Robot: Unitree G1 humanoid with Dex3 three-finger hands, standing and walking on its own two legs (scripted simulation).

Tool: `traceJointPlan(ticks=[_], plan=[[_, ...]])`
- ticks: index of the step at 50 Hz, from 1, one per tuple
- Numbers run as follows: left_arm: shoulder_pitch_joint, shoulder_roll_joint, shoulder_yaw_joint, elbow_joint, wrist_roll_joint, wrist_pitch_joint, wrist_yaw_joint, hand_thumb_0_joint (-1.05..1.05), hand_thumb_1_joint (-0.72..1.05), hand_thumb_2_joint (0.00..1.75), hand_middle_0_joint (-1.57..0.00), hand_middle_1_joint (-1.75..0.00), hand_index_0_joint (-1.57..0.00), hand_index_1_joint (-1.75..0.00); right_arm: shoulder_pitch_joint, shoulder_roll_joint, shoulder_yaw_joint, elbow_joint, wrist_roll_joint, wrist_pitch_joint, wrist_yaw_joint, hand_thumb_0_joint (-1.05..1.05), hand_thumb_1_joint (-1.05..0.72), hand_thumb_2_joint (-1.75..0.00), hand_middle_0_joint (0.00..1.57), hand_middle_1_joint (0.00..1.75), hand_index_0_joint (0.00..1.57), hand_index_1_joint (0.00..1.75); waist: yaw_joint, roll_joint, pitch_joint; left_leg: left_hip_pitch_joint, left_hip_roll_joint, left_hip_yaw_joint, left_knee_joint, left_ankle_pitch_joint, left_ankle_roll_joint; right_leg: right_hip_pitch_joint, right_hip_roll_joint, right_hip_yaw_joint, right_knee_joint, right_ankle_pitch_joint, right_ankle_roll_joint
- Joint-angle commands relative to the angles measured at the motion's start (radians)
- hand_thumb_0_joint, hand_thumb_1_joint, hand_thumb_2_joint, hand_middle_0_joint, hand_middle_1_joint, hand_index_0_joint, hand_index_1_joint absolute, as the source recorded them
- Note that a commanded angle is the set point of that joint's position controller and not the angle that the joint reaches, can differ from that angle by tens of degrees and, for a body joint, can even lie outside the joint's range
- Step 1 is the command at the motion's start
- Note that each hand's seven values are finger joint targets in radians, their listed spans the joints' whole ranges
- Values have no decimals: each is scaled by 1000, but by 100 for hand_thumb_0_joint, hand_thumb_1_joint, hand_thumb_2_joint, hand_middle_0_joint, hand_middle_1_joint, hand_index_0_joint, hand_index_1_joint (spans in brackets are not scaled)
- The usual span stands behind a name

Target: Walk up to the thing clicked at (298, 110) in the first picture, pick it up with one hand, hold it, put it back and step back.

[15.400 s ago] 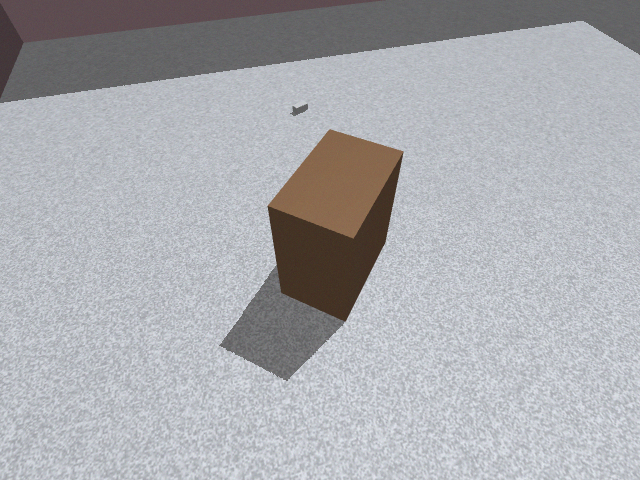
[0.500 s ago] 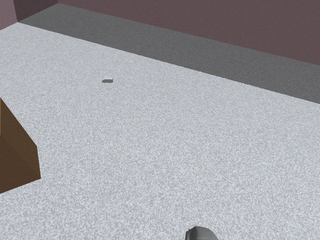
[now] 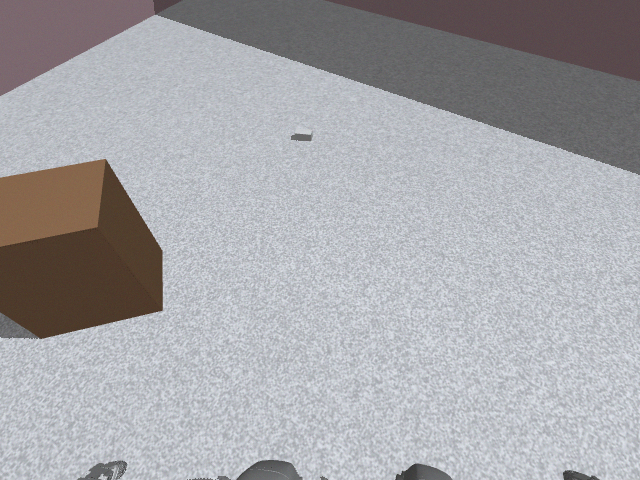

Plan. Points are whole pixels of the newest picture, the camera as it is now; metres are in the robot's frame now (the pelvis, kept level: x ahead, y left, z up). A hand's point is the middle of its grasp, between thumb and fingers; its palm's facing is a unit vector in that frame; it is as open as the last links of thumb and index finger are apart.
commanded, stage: walk up
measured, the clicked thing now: (303, 134) +1.57 +0.26 -0.73
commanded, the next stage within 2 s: stand in 0.62 s
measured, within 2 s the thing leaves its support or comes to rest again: neither
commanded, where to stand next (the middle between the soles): +0.07 -0.03 m, yaw +1 degrees
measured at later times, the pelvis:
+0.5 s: pelvis +0.01 -0.01 +0.02, yaw +4 degrees
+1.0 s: pelvis +0.01 -0.02 +0.03, yaw +3 degrees
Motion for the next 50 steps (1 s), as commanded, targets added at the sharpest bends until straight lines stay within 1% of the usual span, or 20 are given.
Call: traceJointPlan(ticks=[1, 2, 3, 4, 5, 6, 7, 8, 10, 13, 18, 22, 29, 31, 34, 37, 41, 45, 47, 50], plan=[[5, 126, 25, -59, -27, 5, 13, 0, 90, 90, -20, -30, -20, -30, -1, -296, -67, -63, -10, -38, -26, 0, -90, -90, 20, 30, 20, 30, -13, 88, -98, 66, 349, -523, -281, 36, 173, -104, 64, 65, 26, -174, -32], [-48, 204, 46, -40, -16, 10, 21, 0, 90, 90, -20, -30, -20, -30, -29, -331, -78, -48, 1, -32, -23, 0, -90, -90, 20, 30, 20, 30, -46, 89, -51, -74, 363, -524, -283, 6, 227, -4, 38, 108, 74, -225, -37], [-58, 212, 50, -31, -14, 5, 19, 0, 90, 90, -20, -30, -20, -30, -60, -302, -70, -40, 0, -29, -23, 0, -90, -90, 20, 30, 20, 30, -28, 64, -29, -105, 315, -462, -256, 38, 212, 38, 40, 108, 42, -165, -44], [-52, 196, 48, -24, -17, 1, 17, 0, 90, 90, -20, -30, -20, -30, -66, -272, -55, -37, 1, -30, -23, 0, -90, -90, 20, 30, 20, 30, -21, 76, -39, -35, 255, -350, -212, 153, 170, 19, 49, 106, -15, -146, -50], [-35, 180, 44, -11, -22, -8, 17, 0, 90, 90, -20, -30, -20, -30, -81, -246, -42, -32, 2, -32, -24, 0, -90, -90, 20, 30, 20, 30, -12, 102, -65, 23, 219, -280, -158, 332, 132, 32, 52, 93, -97, -30, -51], [-2, 187, 42, 3, -24, -17, 19, 0, 90, 90, -20, -30, -20, -30, -89, -238, -37, -29, 8, -33, -22, 0, -90, -90, 20, 30, 20, 30, -2, 117, -100, 30, 193, -224, -108, 453, 101, 96, 45, 93, -161, 145, -53], [-6, 198, 42, 19, -20, -23, 24, 0, 90, 90, -20, -30, -20, -30, -90, -220, -34, -19, 18, -32, -19, 0, -90, -90, 20, 30, 20, 30, -5, 110, -126, 10, 166, -198, -72, 474, 69, 166, 33, 108, -193, 278, -67], [-33, 212, 40, 22, -17, -26, 25, 0, 90, 90, -20, -30, -20, -30, -77, -202, -27, -7, 22, -29, -18, 0, -90, -90, 20, 30, 20, 30, -19, 86, -156, 3, 142, -175, -61, 431, 50, 210, 4, 131, -205, 349, -79], [-100, 216, 34, 18, -18, -24, 21, 0, 90, 90, -20, -30, -20, -30, -52, -185, -20, 16, 21, -24, -19, 0, -90, -90, 20, 30, 20, 30, -44, 45, -174, 27, 122, -172, -117, 285, 39, 210, -14, 143, -187, 305, -90], [-121, 196, 23, 40, -20, -17, 19, 0, 90, 90, -20, -30, -20, -30, -99, -212, -23, 45, 13, -23, -18, 0, -90, -90, 20, 30, 20, 30, -32, 50, -160, 49, 156, -218, -141, 293, 53, 198, 12, 101, -219, 225, -74], [-150, 198, 18, 81, -21, -21, 16, 0, 90, 90, -20, -30, -20, -30, -124, -196, -10, 76, 13, -19, -14, 0, -90, -90, 20, 30, 20, 30, -37, 26, -155, 52, 134, -188, -179, 258, 39, 233, -3, 111, -284, 198, -71], [-186, 192, 16, 106, -17, -20, 15, 0, 90, 90, -20, -30, -20, -30, -158, -195, -6, 98, 11, -13, -11, 0, -90, -90, 20, 30, 20, 30, -39, 15, -117, 32, 126, -189, -224, 183, 33, 232, -4, 107, -349, 114, -62], [-214, 184, 23, 142, -14, -22, 12, 0, 90, 90, -20, -30, -20, -30, -165, -193, -3, 135, 5, -10, -7, 0, -90, -90, 20, 30, 20, 30, -42, 13, -112, 42, 121, -191, -269, 168, 25, 255, -6, 98, -399, 54, -54], [-208, 174, 9, 170, -17, -27, 16, 0, 90, 90, -20, -30, -20, -30, -200, -160, 2, 144, 4, 0, 2, 0, -90, -90, 20, 30, 20, 30, -35, 37, -112, 95, 146, -195, -303, 192, 10, 237, 6, 118, -418, 65, -49], [-220, 177, 9, 186, -16, -35, 23, 0, 90, 90, -20, -30, -20, -30, -194, -168, 1, 151, 7, 7, 6, 0, -90, -90, 20, 30, 20, 30, -40, 36, -127, 81, 152, -196, -313, 251, 6, 305, 8, 105, -420, 147, -36], [-209, 181, 7, 208, -16, -36, 26, 0, 90, 90, -20, -30, -20, -30, -209, -162, -1, 161, 9, 14, 7, 0, -90, -90, 20, 30, 20, 30, -39, 22, -123, 112, 145, -180, -326, 226, -1, 281, 5, 114, -441, 136, -36], [-209, 173, 4, 221, -18, -39, 29, 0, 90, 90, -20, -30, -20, -30, -211, -169, -1, 174, 8, 14, 9, 0, -90, -90, 20, 30, 20, 30, -34, 39, -150, 133, 156, -174, -332, 310, -2, 320, 1, 109, -435, 217, -35], [-210, 179, 2, 234, -14, -38, 31, 0, 90, 90, -20, -30, -20, -30, -205, -157, -1, 183, 7, 22, 10, 0, -90, -90, 20, 30, 20, 30, -40, 6, -123, 124, 150, -168, -352, 206, -3, 293, 2, 118, -462, 137, -33], [-205, 180, 2, 237, -13, -38, 31, 0, 90, 90, -20, -30, -20, -30, -198, -159, -1, 189, 7, 21, 10, 0, -90, -90, 20, 30, 20, 30, -40, 16, -130, 129, 155, -170, -362, 228, -3, 303, 4, 113, -456, 165, -33], [-207, 183, 4, 239, -12, -37, 33, 0, 90, 90, -20, -30, -20, -30, -193, -151, 0, 191, 4, 24, 11, 0, -90, -90, 20, 30, 20, 30, -41, 9, -120, 113, 151, -164, -369, 193, -4, 297, 3, 115, -458, 142, -31]])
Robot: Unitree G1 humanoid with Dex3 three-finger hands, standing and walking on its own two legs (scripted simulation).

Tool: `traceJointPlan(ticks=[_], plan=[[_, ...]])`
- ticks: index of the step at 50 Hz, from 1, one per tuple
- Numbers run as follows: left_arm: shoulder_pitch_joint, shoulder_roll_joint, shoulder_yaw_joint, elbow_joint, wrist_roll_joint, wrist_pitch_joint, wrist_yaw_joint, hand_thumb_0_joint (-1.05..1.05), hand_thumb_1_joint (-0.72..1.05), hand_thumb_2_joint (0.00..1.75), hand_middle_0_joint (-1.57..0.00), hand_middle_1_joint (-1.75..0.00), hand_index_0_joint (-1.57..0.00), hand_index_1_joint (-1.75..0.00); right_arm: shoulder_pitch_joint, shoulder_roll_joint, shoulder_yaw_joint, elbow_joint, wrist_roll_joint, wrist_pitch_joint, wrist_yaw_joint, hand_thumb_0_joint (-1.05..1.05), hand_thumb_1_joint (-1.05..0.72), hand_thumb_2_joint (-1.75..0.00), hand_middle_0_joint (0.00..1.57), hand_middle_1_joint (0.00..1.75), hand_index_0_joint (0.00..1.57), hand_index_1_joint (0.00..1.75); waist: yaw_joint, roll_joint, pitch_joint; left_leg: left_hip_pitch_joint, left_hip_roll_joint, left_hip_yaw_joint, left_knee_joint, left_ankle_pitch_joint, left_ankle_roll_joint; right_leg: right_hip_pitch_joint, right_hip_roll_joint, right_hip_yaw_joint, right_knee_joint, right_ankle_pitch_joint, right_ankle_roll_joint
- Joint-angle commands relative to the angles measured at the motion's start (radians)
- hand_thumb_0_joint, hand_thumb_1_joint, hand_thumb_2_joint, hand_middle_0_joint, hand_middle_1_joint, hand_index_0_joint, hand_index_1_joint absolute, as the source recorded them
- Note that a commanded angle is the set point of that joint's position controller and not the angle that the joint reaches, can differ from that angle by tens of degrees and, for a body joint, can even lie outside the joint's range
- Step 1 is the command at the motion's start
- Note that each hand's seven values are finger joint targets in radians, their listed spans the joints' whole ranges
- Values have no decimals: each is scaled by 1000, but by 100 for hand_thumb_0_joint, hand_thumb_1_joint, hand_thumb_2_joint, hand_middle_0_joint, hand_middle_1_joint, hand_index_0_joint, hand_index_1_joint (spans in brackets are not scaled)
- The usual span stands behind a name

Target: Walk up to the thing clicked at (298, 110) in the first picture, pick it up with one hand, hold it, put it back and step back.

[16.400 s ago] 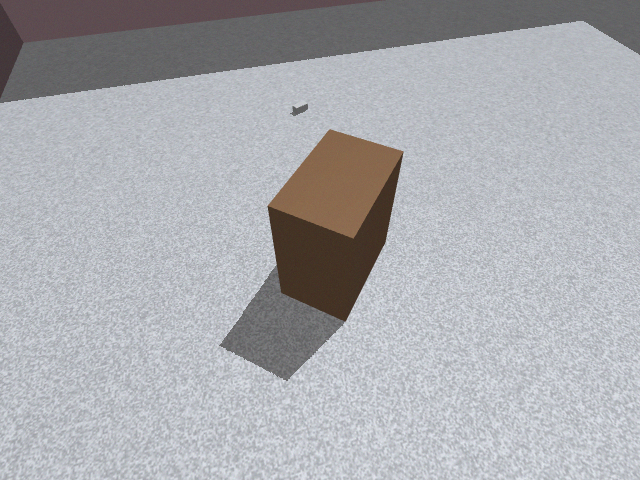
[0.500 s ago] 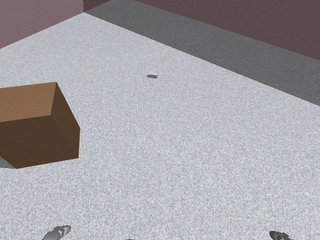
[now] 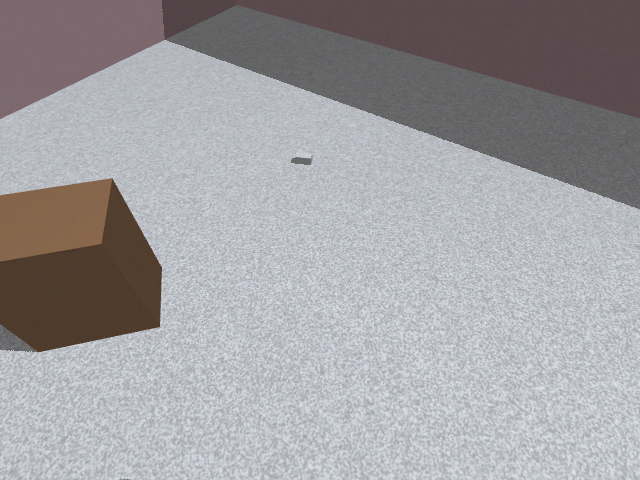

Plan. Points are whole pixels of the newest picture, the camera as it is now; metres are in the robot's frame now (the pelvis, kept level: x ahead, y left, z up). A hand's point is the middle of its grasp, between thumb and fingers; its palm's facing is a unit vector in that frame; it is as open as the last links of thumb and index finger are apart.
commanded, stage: stand
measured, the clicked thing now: (303, 158) +1.57 +0.20 -0.76
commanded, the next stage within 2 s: none
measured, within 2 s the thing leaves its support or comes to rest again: neither
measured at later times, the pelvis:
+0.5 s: pelvis +0.01 -0.01 +0.00, yaw -1 degrees
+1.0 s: pelvis +0.02 -0.01 +0.00, yaw -1 degrees
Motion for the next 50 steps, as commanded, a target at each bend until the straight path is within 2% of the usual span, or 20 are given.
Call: traceJointPlan(ticks=[1, 4, 5, 7, 10, 12, 13, 14, 15, 16, 18, 21, 23, 27, 28, 32, 35, 40, 46, 50], plan=[[-53, 216, 34, -58, 2, -24, 16, 0, 90, 90, -20, -30, -20, -30, -48, -216, -44, -58, 3, -22, -12, 0, -90, -90, 20, 30, 20, 30, 0, -9, -84, -38, 106, -81, -78, 60, 33, 56, -106, 120, -72, -35, -21], [-57, 215, 34, -62, 1, -26, 15, 0, 90, 90, -20, -30, -20, -30, -31, -221, -44, -52, 2, -22, -11, 0, -90, -90, 20, 30, 20, 30, -7, -8, -74, -48, 100, -73, -77, 38, 32, 47, -105, 127, -84, -59, -17], [-50, 218, 34, -63, 3, -27, 16, 0, 90, 90, -20, -30, -20, -30, -40, -216, -44, -54, 1, -22, -10, 0, -90, -90, 20, 30, 20, 30, 0, -11, -79, -44, 104, -76, -75, 49, 33, 51, -108, 127, -84, -56, -19], [-48, 217, 35, -64, 2, -25, 15, 0, 90, 90, -20, -30, -20, -30, -34, -217, -44, -54, 1, -24, -11, 0, -90, -90, 20, 30, 20, 30, -3, 3, -85, -34, 109, -75, -81, 68, 31, 48, -106, 126, -74, -31, -21], [-50, 215, 35, -64, 3, -22, 14, 0, 90, 90, -20, -30, -20, -30, -29, -213, -40, -51, 1, -22, -11, 0, -90, -90, 20, 30, 20, 30, -4, 3, -61, -69, 99, -73, -95, -12, 28, 42, -100, 127, -78, -88, -18], [-45, 217, 36, -65, 4, -21, 14, 0, 90, 90, -20, -30, -20, -30, -24, -214, -41, -52, 1, -20, -10, 0, -90, -90, 20, 30, 20, 30, -5, 5, -70, -66, 103, -76, -93, -22, 33, 43, -99, 125, -79, -86, -18], [-43, 217, 35, -68, 5, -23, 15, 0, 90, 90, -20, -30, -20, -30, -30, -217, -42, -55, 1, -21, -10, 0, -90, -90, 20, 30, 20, 30, 1, -8, -73, -54, 103, -75, -85, 5, 33, 41, -104, 129, -83, -82, -20], [-48, 218, 36, -69, 6, -23, 15, 0, 90, 90, -20, -30, -20, -30, -26, -214, -41, -56, 2, -20, -10, 0, -90, -90, 20, 30, 20, 30, -6, -20, -66, -56, 100, -72, -81, 1, 35, 27, -104, 134, -92, -102, -19], [-52, 222, 38, -72, 5, -24, 15, 0, 90, 90, -20, -30, -20, -30, -20, -215, -42, -55, 1, -20, -10, 0, -90, -90, 20, 30, 20, 30, -6, -19, -81, -41, 107, -72, -75, 34, 37, 40, -105, 134, -83, -71, -21], [-44, 217, 36, -72, 4, -25, 15, 0, 90, 90, -20, -30, -20, -30, -24, -211, -40, -56, 0, -20, -8, 0, -90, -90, 20, 30, 20, 30, -3, -19, -70, -40, 99, -67, -70, 24, 33, 19, -105, 137, -97, -97, -19], [-56, 216, 37, -76, 3, -26, 13, 0, 90, 90, -20, -30, -20, -30, -4, -219, -39, -51, -1, -24, -11, 0, -90, -90, 20, 30, 20, 30, -11, 3, -94, -47, 111, -71, -78, 72, 32, 61, -104, 132, -73, -20, -21], [-37, 206, 37, -71, 1, -23, 13, 0, 90, 90, -20, -30, -20, -30, -20, -225, -39, -53, 0, -29, -14, 0, -90, -90, 20, 30, 20, 30, 1, 19, -109, -26, 120, -69, -72, 151, 30, 82, -105, 126, -55, 60, -24], [-40, 212, 39, -74, 0, -23, 14, 0, 90, 90, -20, -30, -20, -30, -25, -218, -38, -55, 1, -28, -15, 0, -90, -90, 20, 30, 20, 30, 0, 9, -110, -14, 117, -64, -67, 146, 28, 72, -104, 124, -62, 47, -25], [-40, 205, 36, -71, 3, -21, 12, 0, 90, 90, -20, -30, -20, -30, -17, -220, -34, -50, 2, -24, -15, 0, -90, -90, 20, 30, 20, 30, -3, 6, -84, -41, 112, -64, -76, 73, 29, 67, -101, 126, -76, 3, -20], [-44, 214, 39, -72, 3, -20, 13, 0, 90, 90, -20, -30, -20, -30, -9, -217, -34, -50, 3, -22, -15, 0, -90, -90, 20, 30, 20, 30, -5, -16, -81, -44, 109, -66, -86, 52, 26, 61, -99, 126, -77, -36, -19], [-43, 212, 39, -74, 2, -21, 15, 0, 90, 90, -20, -30, -20, -30, -14, -219, -36, -55, 2, -22, -15, 0, -90, -90, 20, 30, 20, 30, -5, -16, -90, -19, 112, -64, -73, 90, 28, 52, -102, 125, -80, -6, -22], [-40, 212, 40, -76, 0, -25, 15, 0, 90, 90, -20, -30, -20, -30, -16, -222, -35, -59, 2, -26, -16, 0, -90, -90, 20, 30, 20, 30, -7, -3, -115, 10, 121, -58, -56, 176, 29, 72, -106, 127, -65, 104, -22], [-37, 204, 41, -76, -1, -25, 16, 0, 90, 90, -20, -30, -20, -30, -19, -227, -36, -60, 2, -27, -20, 0, -90, -90, 20, 30, 20, 30, -1, 4, -132, 21, 128, -53, -56, 227, 28, 102, -107, 119, -54, 164, -21], [-43, 205, 44, -76, 3, -20, 16, 0, 90, 90, -20, -30, -20, -30, -8, -224, -33, -59, 1, -24, -21, 0, -90, -90, 20, 30, 20, 30, -7, -1, -98, -1, 125, -49, -76, 165, 27, 91, -102, 123, -67, 101, -21], [-44, 205, 44, -77, 1, -21, 15, 0, 90, 90, -20, -30, -20, -30, -9, -218, -30, -63, 1, -27, -20, 0, -90, -90, 20, 30, 20, 30, -8, 1, -91, 7, 126, -50, -80, 171, 24, 78, -101, 123, -68, 95, -20]])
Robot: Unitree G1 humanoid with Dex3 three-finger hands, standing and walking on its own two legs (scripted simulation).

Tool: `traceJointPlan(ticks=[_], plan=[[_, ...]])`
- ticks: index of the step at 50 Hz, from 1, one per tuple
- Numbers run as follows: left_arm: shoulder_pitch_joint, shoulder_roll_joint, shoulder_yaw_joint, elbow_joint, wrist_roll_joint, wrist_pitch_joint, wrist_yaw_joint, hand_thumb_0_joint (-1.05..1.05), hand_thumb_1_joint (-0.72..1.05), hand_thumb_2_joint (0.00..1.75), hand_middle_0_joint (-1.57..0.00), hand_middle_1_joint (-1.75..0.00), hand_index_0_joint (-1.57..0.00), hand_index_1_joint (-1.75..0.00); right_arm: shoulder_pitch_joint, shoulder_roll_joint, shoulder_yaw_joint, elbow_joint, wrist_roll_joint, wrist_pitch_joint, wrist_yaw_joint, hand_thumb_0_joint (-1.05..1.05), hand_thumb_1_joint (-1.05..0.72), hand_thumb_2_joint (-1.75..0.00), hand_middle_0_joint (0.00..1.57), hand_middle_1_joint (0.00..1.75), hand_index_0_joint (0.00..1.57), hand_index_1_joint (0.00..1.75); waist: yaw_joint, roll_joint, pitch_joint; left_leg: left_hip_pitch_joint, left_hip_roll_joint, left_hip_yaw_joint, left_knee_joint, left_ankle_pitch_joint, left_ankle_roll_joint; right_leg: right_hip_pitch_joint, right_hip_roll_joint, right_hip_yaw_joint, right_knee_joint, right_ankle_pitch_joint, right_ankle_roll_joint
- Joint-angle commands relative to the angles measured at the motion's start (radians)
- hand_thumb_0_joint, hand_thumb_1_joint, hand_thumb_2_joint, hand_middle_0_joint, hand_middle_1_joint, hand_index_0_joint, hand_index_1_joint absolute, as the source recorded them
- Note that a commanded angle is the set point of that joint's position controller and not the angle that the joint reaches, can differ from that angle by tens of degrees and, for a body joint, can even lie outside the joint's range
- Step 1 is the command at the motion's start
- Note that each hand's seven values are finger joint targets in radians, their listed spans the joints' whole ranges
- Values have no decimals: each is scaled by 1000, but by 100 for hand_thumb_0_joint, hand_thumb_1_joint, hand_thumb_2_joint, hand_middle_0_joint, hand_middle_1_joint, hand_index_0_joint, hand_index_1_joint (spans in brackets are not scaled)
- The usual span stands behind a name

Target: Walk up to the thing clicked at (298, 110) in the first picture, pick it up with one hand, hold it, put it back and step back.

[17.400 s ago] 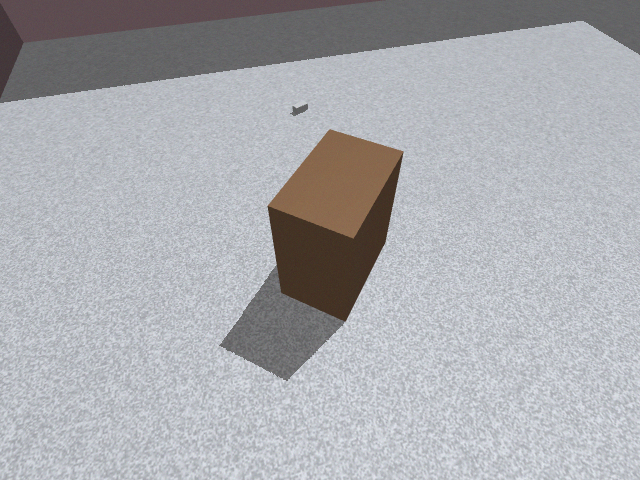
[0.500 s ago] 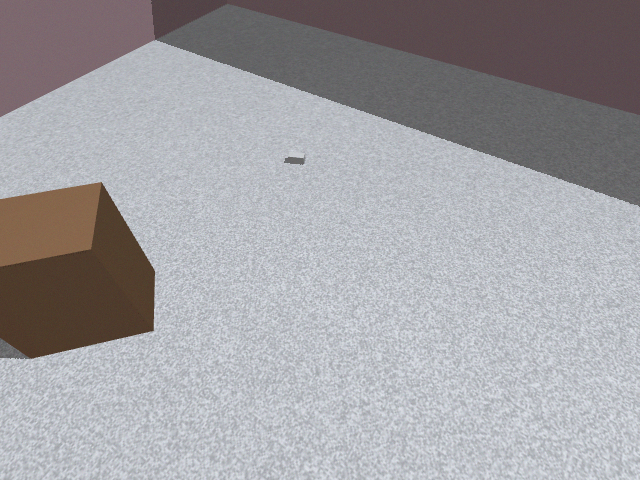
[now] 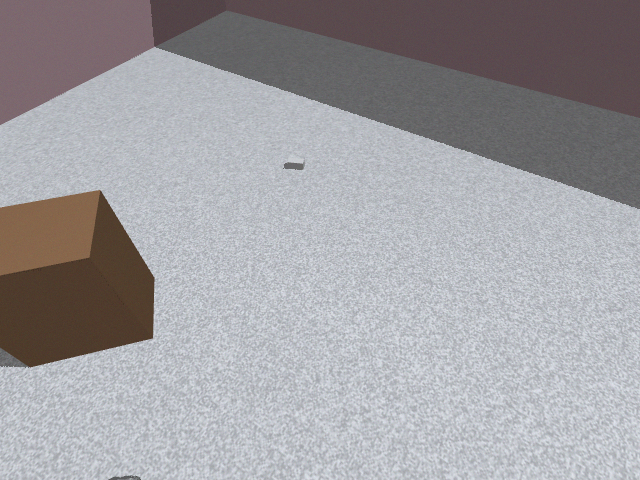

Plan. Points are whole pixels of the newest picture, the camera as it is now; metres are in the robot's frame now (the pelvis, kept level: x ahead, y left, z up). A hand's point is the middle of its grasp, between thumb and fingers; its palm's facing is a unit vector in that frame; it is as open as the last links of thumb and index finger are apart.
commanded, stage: stand
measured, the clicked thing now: (296, 163) +1.55 +0.24 -0.76
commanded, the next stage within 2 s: none
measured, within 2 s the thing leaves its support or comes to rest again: neither
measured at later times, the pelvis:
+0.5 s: pelvis +0.00 +0.00 +0.00, yaw +0 degrees
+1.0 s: pelvis +0.00 +0.00 +0.00, yaw +0 degrees
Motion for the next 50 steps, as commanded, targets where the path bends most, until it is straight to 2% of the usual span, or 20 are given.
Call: traceJointPlan(ticks=[1, 9, 12, 15, 16, 19, 20, 21, 28, 40, 44, 49, 50], plan=[[-44, 218, 37, -57, 0, -23, 13, 0, 90, 90, -20, -30, -20, -30, -25, -207, -39, -53, 5, -22, -11, 0, -90, -90, 20, 30, 20, 30, 0, -3, -68, -33, 104, -66, -45, 163, 40, 59, -120, 110, -52, 93, -7], [-38, 216, 35, -60, 1, -24, 13, 0, 90, 90, -20, -30, -20, -30, -26, -207, -38, -56, 7, -23, -10, 0, -90, -90, 20, 30, 20, 30, 0, -1, -75, -29, 105, -62, -45, 168, 42, 66, -124, 115, -51, 119, -9], [-41, 229, 38, -57, 1, -23, 12, 0, 90, 90, -20, -30, -20, -30, -16, -205, -38, -56, 6, -22, -9, 0, -90, -90, 20, 30, 20, 30, -3, -22, -70, -32, 103, -67, -55, 124, 42, 55, -117, 112, -58, 54, -8], [-35, 220, 35, -60, 3, -23, 12, 0, 90, 90, -20, -30, -20, -30, -27, -211, -41, -60, 5, -21, -9, 0, -90, -90, 20, 30, 20, 30, 2, -16, -78, -22, 101, -62, -43, 127, 44, 50, -121, 114, -62, 68, -11], [-41, 225, 37, -61, 2, -23, 12, 0, 90, 90, -20, -30, -20, -30, -14, -208, -40, -57, 5, -21, -9, 0, -90, -90, 20, 30, 20, 30, -5, -24, -67, -31, 97, -62, -45, 127, 41, 45, -122, 120, -63, 72, -11], [-41, 223, 36, -62, 0, -23, 12, 0, 90, 90, -20, -30, -20, -30, -8, -208, -40, -57, 3, -20, -9, 0, -90, -90, 20, 30, 20, 30, -4, -16, -60, -48, 98, -64, -47, 109, 41, 49, -120, 118, -63, 38, -11], [-36, 213, 34, -59, 1, -22, 10, 0, 90, 90, -20, -30, -20, -30, -7, -213, -39, -53, 5, -19, -9, 0, -90, -90, 20, 30, 20, 30, -2, 8, -40, -60, 94, -61, -50, 74, 44, 37, -119, 122, -71, 19, -8], [-35, 227, 37, -61, 3, -22, 12, 0, 90, 90, -20, -30, -20, -30, -9, -209, -41, -58, 4, -19, -9, 0, -90, -90, 20, 30, 20, 30, -1, -17, -61, -51, 100, -68, -46, 93, 46, 55, -123, 120, -64, 34, -13], [-27, 224, 37, -64, 0, -26, 12, 0, 90, 90, -20, -30, -20, -30, 0, -206, -37, -62, 5, -23, -11, 0, -90, -90, 20, 30, 20, 30, -2, -15, -86, -18, 105, -62, -35, 185, 43, 74, -126, 118, -44, 145, -11], [-22, 224, 37, -65, 4, -24, 13, 0, 90, 90, -20, -30, -20, -30, 0, -210, -37, -71, 5, -19, -11, 0, -90, -90, 20, 30, 20, 30, -1, -9, -59, -31, 102, -62, -44, 124, 46, 52, -122, 119, -64, 92, -11], [-24, 226, 38, -62, 4, -24, 13, 0, 90, 90, -20, -30, -20, -30, 2, -204, -38, -70, 4, -18, -8, 0, -90, -90, 20, 30, 20, 30, -2, -17, -33, -38, 98, -64, -51, 66, 47, 22, -116, 120, -78, 3, -8], [-23, 226, 38, -68, 4, -24, 12, 0, 90, 90, -20, -30, -20, -30, 6, -208, -40, -72, 3, -20, -10, 0, -90, -90, 20, 30, 20, 30, -4, -3, -50, -42, 102, -65, -51, 83, 47, 41, -118, 123, -67, 31, -13], [-22, 223, 37, -70, 5, -24, 12, 0, 90, 90, -20, -30, -20, -30, 0, -213, -41, -74, 3, -20, -10, 0, -90, -90, 20, 30, 20, 30, -3, -4, -62, -36, 106, -66, -45, 105, 48, 51, -120, 123, -62, 62, -12]])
